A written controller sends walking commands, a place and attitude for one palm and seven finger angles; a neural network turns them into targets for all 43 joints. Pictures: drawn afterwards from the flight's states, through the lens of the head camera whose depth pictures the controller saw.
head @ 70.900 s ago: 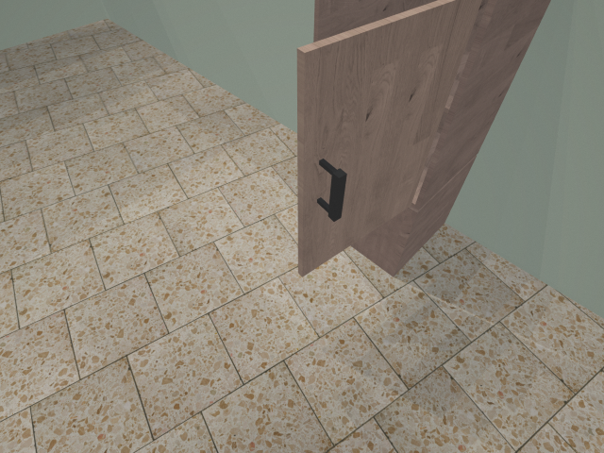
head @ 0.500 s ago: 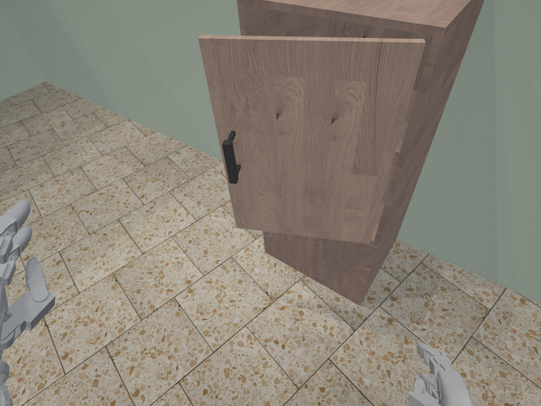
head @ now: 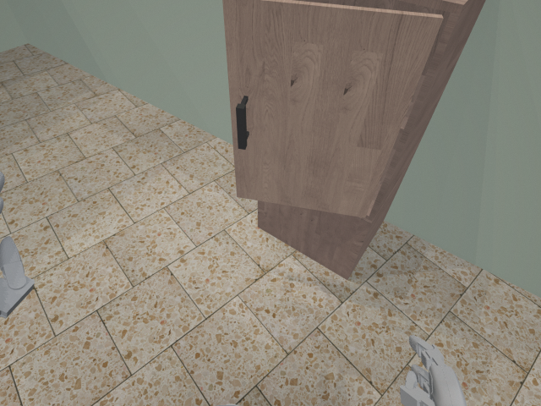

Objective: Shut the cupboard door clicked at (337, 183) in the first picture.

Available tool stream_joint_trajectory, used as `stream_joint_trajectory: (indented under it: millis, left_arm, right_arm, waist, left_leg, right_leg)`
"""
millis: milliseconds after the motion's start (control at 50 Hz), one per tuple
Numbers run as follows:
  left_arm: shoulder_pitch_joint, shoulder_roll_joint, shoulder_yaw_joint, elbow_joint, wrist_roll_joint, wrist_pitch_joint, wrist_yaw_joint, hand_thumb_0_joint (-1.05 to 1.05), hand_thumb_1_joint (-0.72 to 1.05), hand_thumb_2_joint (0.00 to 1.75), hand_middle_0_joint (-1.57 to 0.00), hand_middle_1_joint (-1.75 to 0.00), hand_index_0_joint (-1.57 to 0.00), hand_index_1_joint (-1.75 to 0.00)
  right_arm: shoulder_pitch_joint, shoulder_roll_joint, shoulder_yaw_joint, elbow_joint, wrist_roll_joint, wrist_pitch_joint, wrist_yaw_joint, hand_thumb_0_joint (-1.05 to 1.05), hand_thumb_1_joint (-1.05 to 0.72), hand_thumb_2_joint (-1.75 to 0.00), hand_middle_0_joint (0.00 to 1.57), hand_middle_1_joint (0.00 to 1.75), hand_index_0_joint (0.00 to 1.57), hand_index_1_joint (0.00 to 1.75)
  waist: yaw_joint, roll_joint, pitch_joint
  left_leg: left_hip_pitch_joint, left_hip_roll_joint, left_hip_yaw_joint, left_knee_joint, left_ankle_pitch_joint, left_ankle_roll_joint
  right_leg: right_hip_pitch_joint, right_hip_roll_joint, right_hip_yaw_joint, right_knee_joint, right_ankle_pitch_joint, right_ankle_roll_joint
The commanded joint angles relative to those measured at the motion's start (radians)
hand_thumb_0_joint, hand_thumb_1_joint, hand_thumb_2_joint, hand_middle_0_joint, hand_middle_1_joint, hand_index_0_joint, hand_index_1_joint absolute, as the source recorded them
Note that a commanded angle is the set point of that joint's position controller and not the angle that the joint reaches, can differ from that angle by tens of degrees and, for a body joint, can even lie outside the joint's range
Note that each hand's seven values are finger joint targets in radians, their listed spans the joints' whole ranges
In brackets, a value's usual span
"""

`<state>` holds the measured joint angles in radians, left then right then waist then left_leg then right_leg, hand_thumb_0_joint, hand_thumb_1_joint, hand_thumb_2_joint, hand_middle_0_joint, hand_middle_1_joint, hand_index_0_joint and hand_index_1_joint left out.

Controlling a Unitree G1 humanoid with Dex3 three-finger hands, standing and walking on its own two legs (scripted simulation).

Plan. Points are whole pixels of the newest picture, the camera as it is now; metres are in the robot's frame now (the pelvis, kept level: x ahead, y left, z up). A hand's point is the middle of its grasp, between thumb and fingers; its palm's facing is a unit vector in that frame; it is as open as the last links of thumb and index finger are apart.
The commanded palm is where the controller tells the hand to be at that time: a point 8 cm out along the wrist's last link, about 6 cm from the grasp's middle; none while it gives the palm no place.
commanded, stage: step back with the hand held close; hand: left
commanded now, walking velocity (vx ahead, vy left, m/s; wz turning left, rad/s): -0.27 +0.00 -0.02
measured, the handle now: (243, 122) +0.75 +0.12 -0.01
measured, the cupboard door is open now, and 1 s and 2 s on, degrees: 24 24 24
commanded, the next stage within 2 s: stop stepping back and stand still in 0.48 s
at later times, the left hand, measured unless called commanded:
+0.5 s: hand out of the picture +0.08 +0.27 +0.19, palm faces +0.51 -0.73 -0.45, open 7.4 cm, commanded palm +0.00 +0.30 +0.19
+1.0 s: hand out of the picture -0.03 +0.28 +0.18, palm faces +0.40 -0.79 -0.46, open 7.4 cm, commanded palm -0.09 +0.32 +0.19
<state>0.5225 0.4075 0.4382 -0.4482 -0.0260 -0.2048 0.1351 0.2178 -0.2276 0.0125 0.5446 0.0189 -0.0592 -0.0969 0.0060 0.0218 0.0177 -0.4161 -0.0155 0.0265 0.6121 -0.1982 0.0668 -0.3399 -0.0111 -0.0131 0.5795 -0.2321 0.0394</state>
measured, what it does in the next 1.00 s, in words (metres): walks backwards: right foot, then left foot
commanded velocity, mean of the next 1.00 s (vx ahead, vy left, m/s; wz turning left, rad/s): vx -0.11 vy -0.02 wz -0.06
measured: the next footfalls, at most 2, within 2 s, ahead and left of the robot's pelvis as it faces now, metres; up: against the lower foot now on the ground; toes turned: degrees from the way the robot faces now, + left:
right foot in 0.56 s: -0.14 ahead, -0.14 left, +0.00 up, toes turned +4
left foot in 0.74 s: -0.06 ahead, +0.11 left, -0.01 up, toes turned +4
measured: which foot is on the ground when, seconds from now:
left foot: down 0.00-0.56, up 0.58-0.72, down 0.74-0.98, up 1.00-1.00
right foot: down 0.00-0.34, up 0.36-0.54, down 0.56-0.76, up 0.78-0.96, down 0.98-1.00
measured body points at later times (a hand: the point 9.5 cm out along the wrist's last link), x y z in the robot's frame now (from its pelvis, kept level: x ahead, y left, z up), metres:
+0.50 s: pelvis -0.11 -0.01 -0.01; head -0.10 +0.01 +0.44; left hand +0.04 +0.31 +0.22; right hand +0.07 -0.24 -0.08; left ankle +0.08 +0.09 -0.72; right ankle -0.14 -0.14 -0.69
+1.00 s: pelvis -0.23 +0.02 +0.01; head -0.24 +0.04 +0.46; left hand -0.06 +0.32 +0.21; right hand -0.09 -0.21 -0.06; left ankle -0.11 +0.11 -0.71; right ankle -0.26 -0.06 -0.73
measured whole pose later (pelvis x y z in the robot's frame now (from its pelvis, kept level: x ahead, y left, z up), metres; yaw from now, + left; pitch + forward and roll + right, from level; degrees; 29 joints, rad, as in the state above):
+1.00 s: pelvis -0.23 +0.02 +0.01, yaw -1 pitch +0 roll -1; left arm 0.60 0.45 0.44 -0.55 -0.05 -0.15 0.16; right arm 0.27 -0.17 0.03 0.58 -0.01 -0.10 -0.07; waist -0.02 -0.03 -0.05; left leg -0.44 0.02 0.09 0.51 -0.28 0.00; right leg -0.17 0.06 -0.06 0.44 -0.36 -0.07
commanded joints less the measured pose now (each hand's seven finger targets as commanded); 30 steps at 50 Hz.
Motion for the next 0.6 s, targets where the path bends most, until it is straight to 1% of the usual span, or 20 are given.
stream_joint_trajectory:
  millis: [0,80,100,160,180,220,260,280,300,320,340,380,420,460,480,500,520,540,560,580]
  left_arm:
    - [-0.088,0.167,0.127,-0.241,0.009,-0.094,0.021,0.0,0.9,0.9,-0.2,-0.3,-0.2,-0.3]
    - [-0.071,0.202,0.169,-0.245,0.011,-0.108,0.024,0.0,0.9,0.9,-0.2,-0.3,-0.2,-0.3]
    - [-0.077,0.174,0.139,-0.252,0.005,-0.109,0.024,0.0,0.9,0.9,-0.2,-0.3,-0.2,-0.3]
    - [-0.098,0.192,0.117,-0.223,-0.011,-0.102,0.037,0.0,0.9,0.9,-0.2,-0.3,-0.2,-0.3]
    - [-0.115,0.211,0.124,-0.229,-0.013,-0.101,0.044,0.0,0.9,0.9,-0.2,-0.3,-0.2,-0.3]
    - [-0.121,0.211,0.107,-0.224,-0.014,-0.096,0.051,0.0,0.9,0.9,-0.2,-0.3,-0.2,-0.3]
    - [-0.11,0.226,0.123,-0.231,-0.02,-0.095,0.054,0.0,0.9,0.9,-0.2,-0.3,-0.2,-0.3]
    - [-0.101,0.234,0.131,-0.245,-0.022,-0.097,0.055,0.0,0.9,0.9,-0.2,-0.3,-0.2,-0.3]
    - [-0.085,0.223,0.134,-0.268,-0.022,-0.105,0.053,0.0,0.9,0.9,-0.2,-0.3,-0.2,-0.3]
    - [-0.063,0.215,0.161,-0.267,-0.013,-0.111,0.053,0.0,0.9,0.9,-0.2,-0.3,-0.2,-0.3]
    - [-0.082,0.225,0.179,-0.295,-0.013,-0.111,0.048,0.0,0.9,0.9,-0.2,-0.3,-0.2,-0.3]
    - [-0.11,0.282,0.219,-0.351,-0.033,-0.124,0.043,0.0,0.9,0.9,-0.2,-0.3,-0.2,-0.3]
    - [0.031,0.205,0.178,-0.244,-0.056,-0.105,0.048,0.0,0.9,0.9,-0.2,-0.3,-0.2,-0.3]
    - [0.046,0.197,0.159,-0.229,-0.072,-0.098,0.042,0.0,0.9,0.9,-0.2,-0.3,-0.2,-0.3]
    - [0.047,0.217,0.173,-0.218,-0.069,-0.1,0.037,0.0,0.9,0.9,-0.2,-0.3,-0.2,-0.3]
    - [0.003,0.199,0.142,-0.241,-0.067,-0.114,0.028,0.0,0.9,0.9,-0.2,-0.3,-0.2,-0.3]
    - [-0.044,0.234,0.152,-0.266,-0.055,-0.126,0.031,0.0,0.9,0.9,-0.2,-0.3,-0.2,-0.3]
    - [-0.117,0.284,0.164,-0.281,-0.03,-0.132,0.049,0.0,0.9,0.9,-0.2,-0.3,-0.2,-0.3]
    - [-0.154,0.229,0.081,-0.214,-0.015,-0.098,0.049,0.0,0.9,0.9,-0.2,-0.3,-0.2,-0.3]
    - [-0.223,0.241,0.078,-0.275,-0.009,-0.085,0.052,0.0,0.9,0.9,-0.2,-0.3,-0.2,-0.3]
  right_arm:
    - [-0.086,-0.147,-0.067,-0.144,-0.008,-0.08,-0.006,0.0,-0.9,-0.9,0.2,0.3,0.2,0.3]
    - [-0.069,-0.15,-0.075,-0.132,-0.012,-0.096,0.004,0.0,-0.9,-0.9,0.2,0.3,0.2,0.3]
    - [-0.067,-0.131,-0.068,-0.134,-0.013,-0.097,0.007,0.0,-0.9,-0.9,0.2,0.3,0.2,0.3]
    - [-0.052,-0.105,-0.064,-0.093,-0.022,-0.091,0.02,0.0,-0.9,-0.9,0.2,0.3,0.2,0.3]
    - [-0.042,-0.109,-0.069,-0.073,-0.026,-0.085,0.023,0.0,-0.9,-0.9,0.2,0.3,0.2,0.3]
    - [-0.05,-0.089,-0.061,-0.066,-0.018,-0.07,0.026,0.0,-0.9,-0.9,0.2,0.3,0.2,0.3]
    - [-0.057,-0.101,-0.063,-0.071,-0.01,-0.06,0.02,0.0,-0.9,-0.9,0.2,0.3,0.2,0.3]
    - [-0.065,-0.118,-0.067,-0.081,-0.009,-0.059,0.013,0.0,-0.9,-0.9,0.2,0.3,0.2,0.3]
    - [-0.069,-0.126,-0.061,-0.098,-0.006,-0.063,0.007,0.0,-0.9,-0.9,0.2,0.3,0.2,0.3]
    - [-0.092,-0.143,-0.064,-0.108,-0.008,-0.075,0.0,0.0,-0.9,-0.9,0.2,0.3,0.2,0.3]
    - [-0.109,-0.132,-0.076,-0.11,-0.016,-0.083,-0.001,0.0,-0.9,-0.9,0.2,0.3,0.2,0.3]
    - [-0.117,-0.106,-0.095,-0.096,-0.017,-0.106,0.013,0.0,-0.9,-0.9,0.2,0.3,0.2,0.3]
    - [-0.123,-0.098,-0.098,-0.075,-0.012,-0.128,0.033,0.0,-0.9,-0.9,0.2,0.3,0.2,0.3]
    - [-0.127,-0.094,-0.082,-0.069,-0.01,-0.131,0.039,0.0,-0.9,-0.9,0.2,0.3,0.2,0.3]
    - [-0.13,-0.1,-0.086,-0.064,-0.012,-0.128,0.038,0.0,-0.9,-0.9,0.2,0.3,0.2,0.3]
    - [-0.102,-0.087,-0.078,-0.052,-0.016,-0.123,0.041,0.0,-0.9,-0.9,0.2,0.3,0.2,0.3]
    - [-0.098,-0.081,-0.078,-0.045,-0.021,-0.117,0.042,0.0,-0.9,-0.9,0.2,0.3,0.2,0.3]
    - [-0.092,-0.07,-0.066,-0.026,-0.029,-0.113,0.04,0.0,-0.9,-0.9,0.2,0.3,0.2,0.3]
    - [-0.109,-0.076,-0.067,-0.018,-0.025,-0.103,0.045,0.0,-0.9,-0.9,0.2,0.3,0.2,0.3]
    - [-0.119,-0.09,-0.07,-0.032,-0.02,-0.106,0.036,0.0,-0.9,-0.9,0.2,0.3,0.2,0.3]
  waist:
    - [-0.002,0.144,-0.098]
    - [-0.004,0.099,-0.1]
    - [-0.008,0.05,-0.08]
    - [-0.018,-0.126,-0.048]
    - [-0.021,-0.151,-0.07]
    - [-0.03,-0.192,-0.091]
    - [-0.033,-0.123,-0.083]
    - [-0.033,-0.022,-0.063]
    - [-0.033,0.098,-0.058]
    - [-0.017,0.265,-0.084]
    - [0.003,0.32,-0.137]
    - [0.009,0.185,-0.208]
    - [0.017,0.22,-0.213]
    - [0.008,0.256,-0.166]
    - [0.007,0.24,-0.147]
    - [-0.005,0.125,-0.13]
    - [-0.005,-0.057,-0.11]
    - [-0.002,-0.226,-0.096]
    - [0.014,-0.279,-0.084]
    - [0.008,-0.267,-0.101]
  left_leg:
    - [-0.425,0.195,-0.201,-0.362,-0.556,0.053]
    - [-0.377,0.151,-0.145,-0.264,-0.559,0.029]
    - [-0.339,0.114,-0.112,-0.196,-0.511,0.012]
    - [-0.079,0.013,-0.026,0.068,-0.311,-0.059]
    - [0.004,-0.002,-0.009,0.126,-0.249,-0.075]
    - [0.083,-0.005,-0.008,0.142,-0.19,-0.071]
    - [0.097,0.013,-0.044,0.028,-0.227,-0.053]
    - [0.047,0.052,-0.109,-0.079,-0.297,-0.036]
    - [-0.074,0.134,-0.216,-0.234,-0.442,-0.003]
    - [-0.293,0.269,-0.367,-0.44,-0.663,0.055]
    - [-0.396,0.344,-0.427,-0.522,-0.661,0.084]
    - [-0.177,0.324,-0.311,-0.429,-0.387,0.058]
    - [-0.058,0.291,-0.171,-0.376,-0.3,0.025]
    - [-0.099,0.285,-0.107,-0.406,-0.35,-0.032]
    - [-0.094,0.282,-0.085,-0.365,-0.359,-0.052]
    - [-0.018,0.238,-0.038,-0.257,-0.305,-0.088]
    - [0.064,0.158,0.008,-0.017,-0.229,-0.125]
    - [0.113,0.07,0.042,0.254,-0.179,-0.144]
    - [0.014,0.031,-0.007,0.407,-0.232,-0.131]
    - [-0.043,0.023,-0.036,0.452,-0.253,-0.118]
  right_leg:
    - [0.425,0.07,0.024,0.157,0.063,-0.009]
    - [0.336,0.045,0.09,0.085,-0.005,-0.034]
    - [0.253,0.008,0.143,0.017,-0.034,-0.052]
    - [-0.104,-0.157,0.333,-0.25,-0.23,-0.128]
    - [-0.16,-0.197,0.342,-0.292,-0.219,-0.151]
    - [-0.2,-0.207,0.281,-0.288,-0.193,-0.14]
    - [-0.227,-0.138,0.192,-0.244,-0.251,-0.098]
    - [-0.214,-0.08,0.144,-0.192,-0.292,-0.074]
    - [-0.128,-0.01,0.083,-0.049,-0.317,-0.045]
    - [0.096,0.093,0.016,0.234,-0.22,-0.016]
    - [0.23,0.142,-0.003,0.476,-0.187,-0.014]
    - [0.117,0.128,0.021,0.531,-0.283,-0.029]
    - [0.086,0.097,-0.02,0.372,-0.323,-0.048]
    - [0.148,0.095,-0.055,0.157,-0.348,-0.063]
    - [0.16,0.066,-0.032,0.019,-0.316,-0.071]
    - [0.08,0.002,0.037,-0.142,-0.313,-0.091]
    - [-0.077,-0.126,0.287,-0.319,-0.34,-0.154]
    - [-0.239,-0.34,0.519,-0.44,-0.168,-0.225]
    - [-0.18,-0.328,0.437,-0.367,0.034,-0.227]
    - [-0.121,-0.314,0.442,-0.299,0.203,-0.229]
